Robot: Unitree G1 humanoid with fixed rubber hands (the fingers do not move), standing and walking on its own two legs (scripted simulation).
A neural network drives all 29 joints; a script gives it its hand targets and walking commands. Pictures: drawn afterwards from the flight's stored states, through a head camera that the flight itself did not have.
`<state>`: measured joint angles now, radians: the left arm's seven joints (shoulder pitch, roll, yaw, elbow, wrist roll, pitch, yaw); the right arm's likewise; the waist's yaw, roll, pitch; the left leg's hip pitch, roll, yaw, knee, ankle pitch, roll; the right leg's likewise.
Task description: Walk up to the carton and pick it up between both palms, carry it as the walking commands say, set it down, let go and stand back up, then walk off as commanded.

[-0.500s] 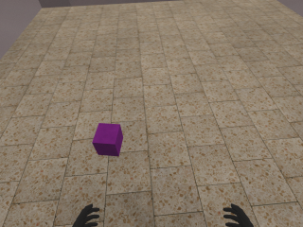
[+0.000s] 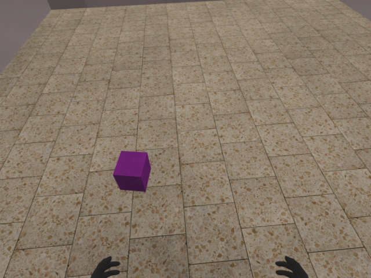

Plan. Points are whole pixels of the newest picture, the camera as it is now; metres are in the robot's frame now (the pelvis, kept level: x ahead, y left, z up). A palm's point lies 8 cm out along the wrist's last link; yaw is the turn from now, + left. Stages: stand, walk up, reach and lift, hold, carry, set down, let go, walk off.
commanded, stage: stand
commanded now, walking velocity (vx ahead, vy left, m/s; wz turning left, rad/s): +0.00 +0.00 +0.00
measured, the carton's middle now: (133, 171) +0.80 +0.36 -0.68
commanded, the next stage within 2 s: walk up in 0.20 s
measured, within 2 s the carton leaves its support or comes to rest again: neither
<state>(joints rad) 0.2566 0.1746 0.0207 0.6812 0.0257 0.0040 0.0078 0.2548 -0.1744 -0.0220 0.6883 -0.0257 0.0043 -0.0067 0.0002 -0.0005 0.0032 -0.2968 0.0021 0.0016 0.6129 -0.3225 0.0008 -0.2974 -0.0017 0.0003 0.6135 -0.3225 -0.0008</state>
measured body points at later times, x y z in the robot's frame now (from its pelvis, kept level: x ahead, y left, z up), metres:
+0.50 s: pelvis +0.00 +0.00 +0.00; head +0.02 +0.00 +0.45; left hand +0.08 +0.27 -0.11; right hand +0.12 -0.24 -0.12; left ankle +0.00 +0.12 -0.69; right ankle +0.00 -0.12 -0.73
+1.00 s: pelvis +0.16 +0.11 +0.02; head +0.18 +0.14 +0.47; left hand +0.19 +0.36 -0.13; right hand +0.21 -0.14 -0.10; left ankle +0.10 +0.21 -0.73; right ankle +0.23 -0.02 -0.65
